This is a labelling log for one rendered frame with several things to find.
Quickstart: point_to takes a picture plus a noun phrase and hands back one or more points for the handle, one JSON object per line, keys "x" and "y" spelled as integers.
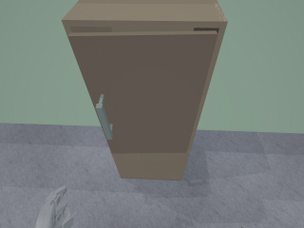
{"x": 103, "y": 118}

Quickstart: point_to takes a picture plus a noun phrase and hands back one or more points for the cupboard door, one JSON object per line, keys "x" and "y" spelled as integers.
{"x": 152, "y": 82}

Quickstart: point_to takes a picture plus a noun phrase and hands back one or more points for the left robot hand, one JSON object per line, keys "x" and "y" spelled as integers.
{"x": 50, "y": 217}

